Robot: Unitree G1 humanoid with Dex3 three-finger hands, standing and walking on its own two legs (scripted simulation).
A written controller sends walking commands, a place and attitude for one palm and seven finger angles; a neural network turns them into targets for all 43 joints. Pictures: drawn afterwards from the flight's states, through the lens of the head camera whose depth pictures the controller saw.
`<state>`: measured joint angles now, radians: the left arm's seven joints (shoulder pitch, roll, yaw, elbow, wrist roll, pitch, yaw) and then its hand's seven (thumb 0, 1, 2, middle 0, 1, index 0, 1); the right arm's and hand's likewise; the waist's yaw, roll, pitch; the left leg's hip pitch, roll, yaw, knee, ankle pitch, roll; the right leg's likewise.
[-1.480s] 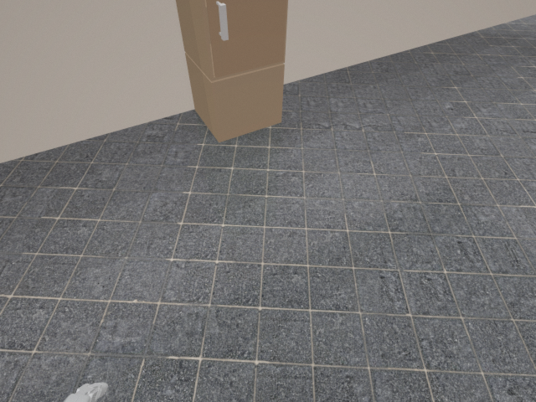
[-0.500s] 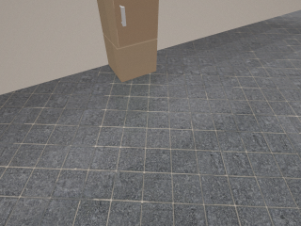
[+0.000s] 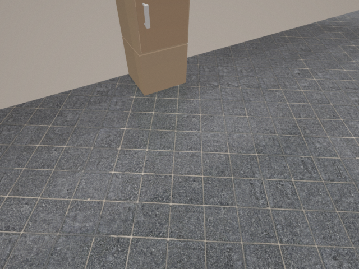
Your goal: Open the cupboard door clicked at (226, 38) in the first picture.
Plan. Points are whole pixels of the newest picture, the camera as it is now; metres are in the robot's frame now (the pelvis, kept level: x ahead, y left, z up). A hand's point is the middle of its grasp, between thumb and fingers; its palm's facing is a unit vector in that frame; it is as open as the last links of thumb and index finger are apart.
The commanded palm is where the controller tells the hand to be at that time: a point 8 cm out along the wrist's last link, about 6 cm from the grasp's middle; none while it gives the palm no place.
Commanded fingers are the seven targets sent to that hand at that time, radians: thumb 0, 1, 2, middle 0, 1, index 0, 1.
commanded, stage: look at it before walking up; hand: left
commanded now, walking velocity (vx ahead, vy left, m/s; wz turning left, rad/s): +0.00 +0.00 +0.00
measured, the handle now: (145, 15) +1.62 +0.32 -0.08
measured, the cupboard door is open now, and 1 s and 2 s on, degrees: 0 0 0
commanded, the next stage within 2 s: walk to a spot facing it in 0.16 s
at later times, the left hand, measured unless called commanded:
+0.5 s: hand out of the picture +0.06 +0.22 -0.18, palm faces -0.06 -0.97 -0.25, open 7.4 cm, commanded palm none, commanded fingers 0.00 0.90 0.90 -0.20 -0.30 -0.20 -0.30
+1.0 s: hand out of the picture +0.13 +0.19 -0.20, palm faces -0.10 -0.99 -0.13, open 7.4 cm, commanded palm none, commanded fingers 0.00 0.90 0.90 -0.20 -0.30 -0.20 -0.30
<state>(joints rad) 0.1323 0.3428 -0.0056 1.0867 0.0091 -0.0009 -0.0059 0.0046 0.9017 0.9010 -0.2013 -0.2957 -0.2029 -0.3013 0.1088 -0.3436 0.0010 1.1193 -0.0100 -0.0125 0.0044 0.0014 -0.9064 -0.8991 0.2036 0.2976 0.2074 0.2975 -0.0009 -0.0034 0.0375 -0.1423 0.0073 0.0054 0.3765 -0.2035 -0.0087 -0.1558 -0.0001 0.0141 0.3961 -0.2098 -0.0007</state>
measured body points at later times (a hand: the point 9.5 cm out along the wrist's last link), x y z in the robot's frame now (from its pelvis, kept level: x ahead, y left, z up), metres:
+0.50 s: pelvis +0.03 +0.00 -0.01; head +0.02 +0.00 +0.44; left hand +0.06 +0.27 -0.16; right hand +0.06 -0.27 -0.16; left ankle +0.00 +0.12 -0.75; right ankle +0.00 -0.12 -0.74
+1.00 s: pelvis +0.20 +0.02 -0.03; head +0.24 +0.03 +0.42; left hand +0.13 +0.24 -0.19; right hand +0.28 -0.23 -0.16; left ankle +0.31 +0.10 -0.75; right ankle +0.02 -0.10 -0.73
